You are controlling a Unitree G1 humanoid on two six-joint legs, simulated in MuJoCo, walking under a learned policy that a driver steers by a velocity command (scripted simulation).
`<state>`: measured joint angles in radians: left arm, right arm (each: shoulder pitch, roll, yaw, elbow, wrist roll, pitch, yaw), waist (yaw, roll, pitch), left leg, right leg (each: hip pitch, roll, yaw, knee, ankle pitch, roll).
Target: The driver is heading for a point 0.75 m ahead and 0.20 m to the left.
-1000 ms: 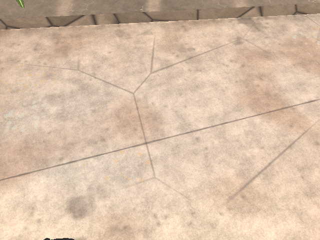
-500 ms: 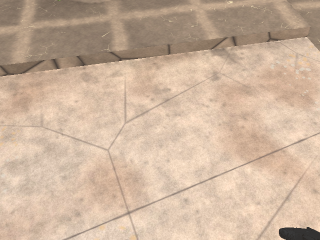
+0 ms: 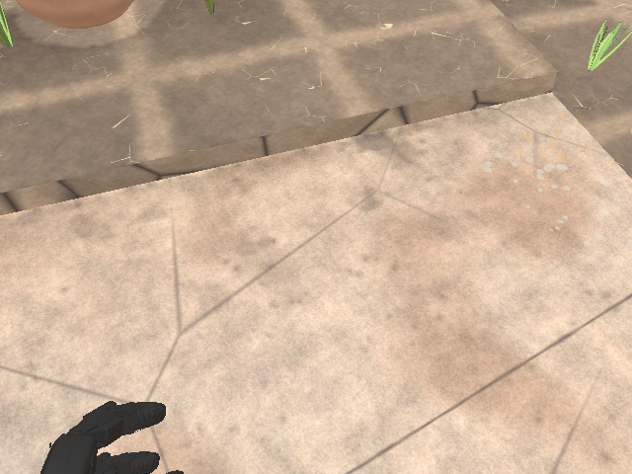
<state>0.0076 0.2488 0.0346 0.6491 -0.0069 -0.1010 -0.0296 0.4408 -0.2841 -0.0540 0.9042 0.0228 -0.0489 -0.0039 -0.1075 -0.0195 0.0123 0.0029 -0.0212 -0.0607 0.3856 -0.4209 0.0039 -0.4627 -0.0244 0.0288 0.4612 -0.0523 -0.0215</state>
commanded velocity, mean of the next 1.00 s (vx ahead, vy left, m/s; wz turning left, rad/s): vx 0.50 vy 0.00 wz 0.44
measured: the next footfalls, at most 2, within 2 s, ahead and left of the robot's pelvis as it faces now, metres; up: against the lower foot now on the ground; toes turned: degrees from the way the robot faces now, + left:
left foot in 0.52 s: +0.39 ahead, +0.18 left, +0.00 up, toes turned +20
right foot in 1.02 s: +0.74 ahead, +0.11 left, +0.00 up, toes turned +27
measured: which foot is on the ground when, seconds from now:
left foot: down 0.00-0.02, up 0.04-0.50, down 0.52-1.00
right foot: down 0.00-0.52, up 0.54-1.00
